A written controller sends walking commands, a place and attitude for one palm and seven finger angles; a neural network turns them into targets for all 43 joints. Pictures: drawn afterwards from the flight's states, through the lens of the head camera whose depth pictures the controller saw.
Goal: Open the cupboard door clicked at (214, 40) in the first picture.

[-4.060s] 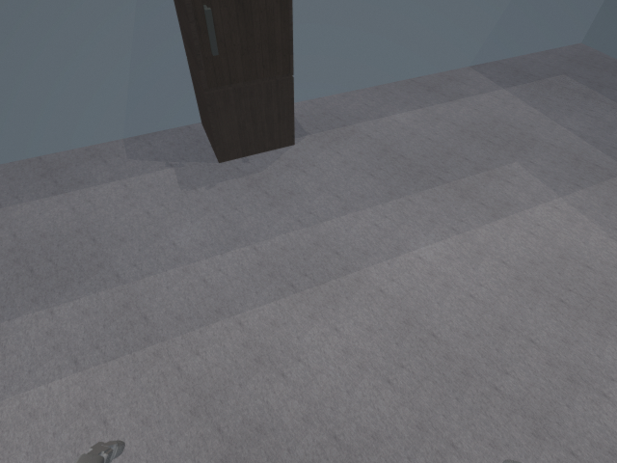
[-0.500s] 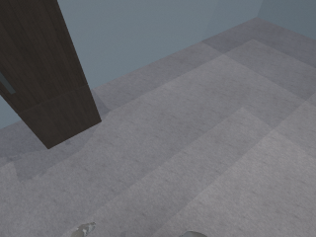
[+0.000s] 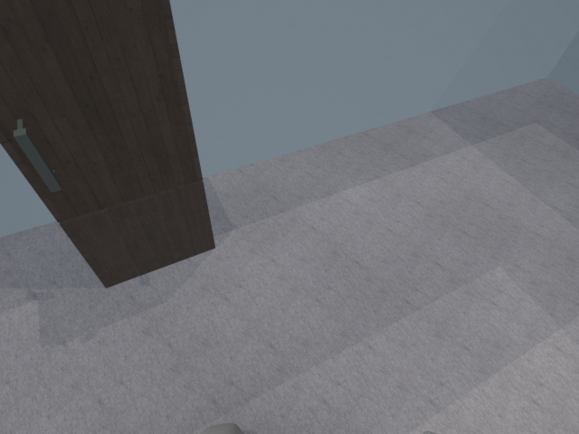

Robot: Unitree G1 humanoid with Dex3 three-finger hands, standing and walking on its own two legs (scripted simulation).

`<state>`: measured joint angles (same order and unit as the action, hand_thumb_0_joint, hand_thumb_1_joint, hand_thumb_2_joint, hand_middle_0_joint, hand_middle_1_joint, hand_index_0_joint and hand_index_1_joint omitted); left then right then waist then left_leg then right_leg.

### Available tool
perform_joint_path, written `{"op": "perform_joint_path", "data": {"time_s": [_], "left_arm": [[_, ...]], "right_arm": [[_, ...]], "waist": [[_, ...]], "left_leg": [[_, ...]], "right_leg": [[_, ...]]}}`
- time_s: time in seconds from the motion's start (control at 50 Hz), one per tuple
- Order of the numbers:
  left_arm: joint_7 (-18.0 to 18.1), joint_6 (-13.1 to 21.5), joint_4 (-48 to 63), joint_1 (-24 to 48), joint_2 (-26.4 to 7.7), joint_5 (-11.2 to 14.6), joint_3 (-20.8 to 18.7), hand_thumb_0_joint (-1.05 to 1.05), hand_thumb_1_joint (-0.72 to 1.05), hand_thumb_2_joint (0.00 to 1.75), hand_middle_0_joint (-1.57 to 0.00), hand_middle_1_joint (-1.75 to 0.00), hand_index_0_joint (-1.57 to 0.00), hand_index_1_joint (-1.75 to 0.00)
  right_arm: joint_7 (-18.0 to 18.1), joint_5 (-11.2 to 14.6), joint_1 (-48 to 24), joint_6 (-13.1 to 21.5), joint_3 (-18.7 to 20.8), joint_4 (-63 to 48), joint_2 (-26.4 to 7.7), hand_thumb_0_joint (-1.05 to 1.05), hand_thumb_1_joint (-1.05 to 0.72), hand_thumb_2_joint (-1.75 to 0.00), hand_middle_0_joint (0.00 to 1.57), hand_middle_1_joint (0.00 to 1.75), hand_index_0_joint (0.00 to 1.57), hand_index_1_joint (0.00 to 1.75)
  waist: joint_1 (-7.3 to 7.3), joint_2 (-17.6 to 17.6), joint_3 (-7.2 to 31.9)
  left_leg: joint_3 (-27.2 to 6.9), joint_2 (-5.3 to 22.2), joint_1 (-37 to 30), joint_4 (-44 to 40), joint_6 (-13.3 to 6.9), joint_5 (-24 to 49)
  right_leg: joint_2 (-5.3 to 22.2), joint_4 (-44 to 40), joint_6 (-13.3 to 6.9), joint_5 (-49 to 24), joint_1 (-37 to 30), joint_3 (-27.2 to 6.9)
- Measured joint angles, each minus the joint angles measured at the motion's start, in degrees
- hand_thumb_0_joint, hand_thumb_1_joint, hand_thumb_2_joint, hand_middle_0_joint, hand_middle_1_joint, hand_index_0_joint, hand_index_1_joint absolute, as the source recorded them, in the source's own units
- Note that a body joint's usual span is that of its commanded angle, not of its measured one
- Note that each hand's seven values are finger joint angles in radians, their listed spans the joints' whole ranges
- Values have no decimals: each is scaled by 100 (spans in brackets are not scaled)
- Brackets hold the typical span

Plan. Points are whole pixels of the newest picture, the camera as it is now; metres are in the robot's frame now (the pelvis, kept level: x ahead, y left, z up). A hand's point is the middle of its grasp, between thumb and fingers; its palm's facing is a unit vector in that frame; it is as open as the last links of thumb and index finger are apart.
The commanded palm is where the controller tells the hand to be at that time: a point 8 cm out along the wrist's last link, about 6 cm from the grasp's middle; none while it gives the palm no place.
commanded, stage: turn to face it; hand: left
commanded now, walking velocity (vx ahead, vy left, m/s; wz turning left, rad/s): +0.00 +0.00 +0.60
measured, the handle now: (38, 156) +0.63 +0.64 -0.09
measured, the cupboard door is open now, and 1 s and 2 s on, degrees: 0 0 0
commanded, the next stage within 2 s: take the last steps up to it in 0.88 s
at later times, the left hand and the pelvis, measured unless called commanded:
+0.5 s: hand (194, 429) +0.14 +0.15 -0.12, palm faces +0.29 -0.92 -0.28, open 7.3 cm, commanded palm none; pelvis +0.08 -0.06 +0.01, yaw +16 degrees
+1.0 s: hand out of the picture -0.02 +0.18 -0.16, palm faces +0.52 -0.82 -0.25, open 7.3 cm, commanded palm none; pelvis +0.06 -0.02 +0.02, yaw +28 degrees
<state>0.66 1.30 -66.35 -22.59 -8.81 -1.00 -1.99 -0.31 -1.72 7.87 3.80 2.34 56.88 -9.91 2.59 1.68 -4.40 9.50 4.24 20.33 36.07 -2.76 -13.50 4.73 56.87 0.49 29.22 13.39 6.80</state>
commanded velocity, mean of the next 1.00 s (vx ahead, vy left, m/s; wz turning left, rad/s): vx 0.01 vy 0.00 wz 0.43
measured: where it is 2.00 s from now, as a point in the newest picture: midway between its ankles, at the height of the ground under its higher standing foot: (243, 426)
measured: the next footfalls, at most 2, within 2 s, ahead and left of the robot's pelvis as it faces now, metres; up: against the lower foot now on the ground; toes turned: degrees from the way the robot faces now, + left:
right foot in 0.32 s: +0.17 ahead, -0.14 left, +0.00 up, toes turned +4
left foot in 0.82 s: +0.05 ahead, +0.08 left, +0.00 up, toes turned +32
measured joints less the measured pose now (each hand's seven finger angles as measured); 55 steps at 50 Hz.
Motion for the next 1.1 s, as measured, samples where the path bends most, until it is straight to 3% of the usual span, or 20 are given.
{"op": "perform_joint_path", "data": {"time_s": [0.06,0.16,0.3,0.32,0.34,0.38,0.46,0.52,0.68,0.76,0.8,0.82,0.88,0.96,1.02,1.1], "left_arm": [[5,-71,131,327,-58,-13,-51,1,91,90,-20,-30,-20,-30],[32,-142,669,944,-121,-5,-142,1,91,90,-20,-30,-20,-30],[44,-192,1211,1465,-156,19,-177,0,91,90,-20,-30,-20,-30],[41,-161,1275,1471,-168,19,-167,0,91,90,-20,-30,-20,-30],[52,-117,1306,1495,-139,-4,-158,0,91,90,-20,-30,-20,-30],[57,-93,1382,1528,-79,-37,-88,0,91,90,-20,-30,-20,-30],[89,-126,1469,1443,8,-26,-17,0,91,89,-20,-30,-21,-30],[104,-137,1460,1338,28,-28,11,0,91,89,-20,-30,-21,-30],[89,-188,1317,989,-101,-80,-8,0,91,89,-20,-30,-21,-30],[74,-242,1168,811,-282,-103,-76,0,91,89,-20,-30,-21,-30],[69,-280,1083,706,-380,-80,-120,0,91,89,-20,-30,-21,-30],[62,-312,1050,644,-428,-52,-141,0,91,89,-20,-30,-21,-30],[89,-509,916,672,-600,-28,-175,1,91,90,-20,-30,-20,-30],[57,-550,852,807,-606,-13,-185,1,91,90,-20,-30,-20,-30],[38,-493,893,900,-558,2,-158,1,91,90,-20,-30,-20,-30],[20,-448,886,996,-452,-5,-111,1,91,90,-20,-30,-20,-30]], "right_arm": [[111,63,166,3,-7,59,125,-1,-92,-90,20,30,20,30],[122,57,396,-168,34,186,-16,-2,-95,-90,20,30,20,30],[46,12,602,-479,117,179,-94,0,-92,-90,20,30,20,30],[37,21,633,-509,137,153,-106,0,-92,-90,20,30,20,30],[28,42,636,-537,165,129,-151,0,-92,-90,20,30,20,30],[28,53,608,-622,235,71,-233,0,-91,-90,20,30,20,30],[-33,21,534,-728,312,-1,-367,0,-91,-90,20,30,20,30],[-67,16,459,-752,320,-65,-422,0,-91,-90,20,30,20,30],[-87,46,101,-826,263,-177,-467,0,-91,-90,20,30,20,30],[-78,80,-113,-756,179,-277,-412,0,-91,-90,20,30,20,30],[-78,84,-165,-676,130,-342,-383,0,-91,-90,20,30,20,30],[-79,73,-172,-614,113,-373,-374,0,-91,-90,20,30,20,30],[-35,48,-213,-517,20,-390,-214,0,-91,-90,20,30,20,30],[61,47,-133,-503,-69,-310,-114,0,-91,-90,20,30,20,30],[84,58,-66,-491,-97,-218,-67,0,-90,-90,20,30,20,30],[84,37,123,-438,-93,-110,-9,0,-90,-90,20,30,20,30]], "waist": [[-85,-20,-23],[-170,-80,9],[-378,-239,124],[-393,-250,156],[-401,-346,157],[-457,-465,129],[-453,-479,148],[-428,-420,136],[-194,-244,-28],[-48,-130,-98],[-15,-89,-83],[-8,-78,-50],[51,121,-118],[15,50,-87],[-11,-3,-50],[-105,-77,65]], "left_leg": [[-73,-139,-318,-428,65,65],[-316,-326,-572,-909,43,217],[-734,-390,-513,-613,278,-46],[-788,-407,-454,-450,333,-147],[-860,-365,-347,-185,341,-285],[-964,-410,49,915,400,-1143],[-835,-364,694,2827,521,-1084],[-772,-225,807,3112,621,-828],[-628,-55,376,1823,682,-1003],[-441,-101,-49,857,587,-1074],[-336,-132,-414,55,523,-628],[-338,-149,-553,-270,383,-428],[-335,-264,-572,-187,121,-546],[-491,-310,-764,-634,69,-299],[-557,-373,-884,-943,48,-105],[-607,-436,-992,-1141,57,-1]], "right_leg": [[49,754,112,-279,778,-156],[126,131,312,-718,1415,-332],[-63,-1676,394,-1146,917,-330],[-89,-2116,389,-1377,694,-302],[-146,-2246,127,-1515,611,-217],[-106,-2122,-173,-1415,570,-15],[60,-2452,-243,-1412,258,307],[146,-2709,-260,-1495,79,506],[359,-2783,-219,-1474,-1,950],[466,-2555,-127,-1378,121,1114],[530,-2305,-40,-1260,216,1196],[571,-2090,16,-1164,309,1216],[422,-885,239,-71,761,458],[159,232,345,-292,1155,-125],[101,296,404,-534,1187,-331],[43,-278,405,-481,927,-408]]}}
